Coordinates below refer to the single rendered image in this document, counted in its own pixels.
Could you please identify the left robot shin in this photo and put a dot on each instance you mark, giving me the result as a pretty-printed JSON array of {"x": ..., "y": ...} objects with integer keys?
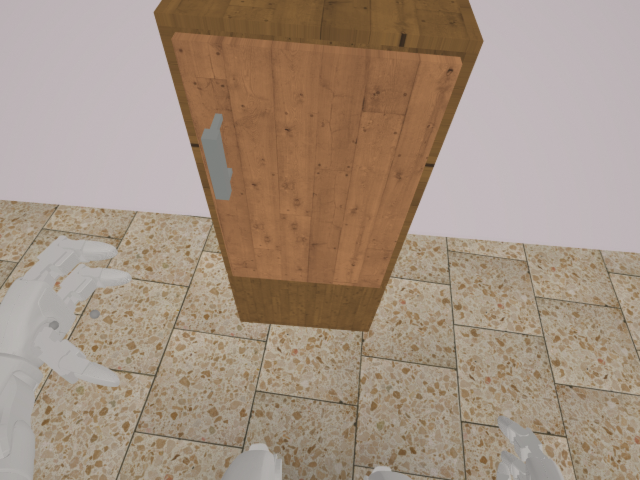
[{"x": 258, "y": 446}]

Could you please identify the left robot forearm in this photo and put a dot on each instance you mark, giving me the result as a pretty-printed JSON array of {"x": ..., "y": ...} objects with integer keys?
[{"x": 19, "y": 379}]

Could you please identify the right robot shin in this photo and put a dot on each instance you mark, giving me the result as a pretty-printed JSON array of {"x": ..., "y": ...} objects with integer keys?
[{"x": 381, "y": 468}]

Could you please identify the robot left hand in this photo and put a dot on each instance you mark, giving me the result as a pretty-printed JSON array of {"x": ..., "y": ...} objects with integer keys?
[{"x": 30, "y": 305}]

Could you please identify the cupboard door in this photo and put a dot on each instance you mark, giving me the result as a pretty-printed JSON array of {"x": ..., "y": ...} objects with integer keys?
[{"x": 327, "y": 145}]

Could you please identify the robot shin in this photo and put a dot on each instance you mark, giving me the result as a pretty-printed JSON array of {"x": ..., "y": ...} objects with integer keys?
[
  {"x": 381, "y": 468},
  {"x": 258, "y": 446}
]

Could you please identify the robot right hand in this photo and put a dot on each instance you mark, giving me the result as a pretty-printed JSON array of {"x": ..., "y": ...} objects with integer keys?
[{"x": 529, "y": 449}]

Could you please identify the handle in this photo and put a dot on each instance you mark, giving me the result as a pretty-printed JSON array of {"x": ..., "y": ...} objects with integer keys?
[{"x": 216, "y": 161}]

